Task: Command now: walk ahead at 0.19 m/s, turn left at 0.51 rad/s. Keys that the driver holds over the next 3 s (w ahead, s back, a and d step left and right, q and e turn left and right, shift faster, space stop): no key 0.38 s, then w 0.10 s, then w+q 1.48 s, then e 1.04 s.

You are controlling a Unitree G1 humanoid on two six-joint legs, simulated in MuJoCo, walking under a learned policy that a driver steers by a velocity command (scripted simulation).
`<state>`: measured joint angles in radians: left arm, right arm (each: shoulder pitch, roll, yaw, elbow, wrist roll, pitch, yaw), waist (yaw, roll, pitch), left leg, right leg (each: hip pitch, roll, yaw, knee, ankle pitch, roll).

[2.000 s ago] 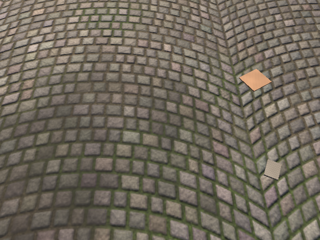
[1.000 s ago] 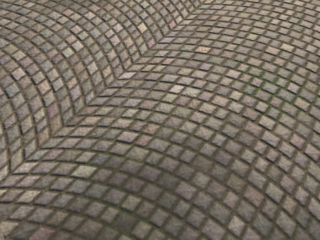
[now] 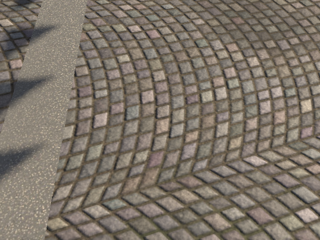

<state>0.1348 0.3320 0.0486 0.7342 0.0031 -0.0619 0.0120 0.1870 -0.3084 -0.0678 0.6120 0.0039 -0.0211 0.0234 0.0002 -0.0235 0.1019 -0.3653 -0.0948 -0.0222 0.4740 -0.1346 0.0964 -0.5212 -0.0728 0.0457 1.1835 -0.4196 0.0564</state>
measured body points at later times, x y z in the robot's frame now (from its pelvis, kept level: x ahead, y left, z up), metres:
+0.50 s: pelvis +0.13 -0.04 +0.00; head +0.14 -0.05 +0.45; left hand +0.27 +0.22 -0.10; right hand +0.27 -0.29 -0.12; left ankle +0.07 +0.06 -0.73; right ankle +0.18 -0.16 -0.73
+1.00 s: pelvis +0.31 -0.01 -0.01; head +0.34 +0.02 +0.44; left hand +0.52 +0.28 -0.05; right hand +0.32 -0.29 -0.13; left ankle +0.07 +0.06 -0.73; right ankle +0.49 -0.07 -0.73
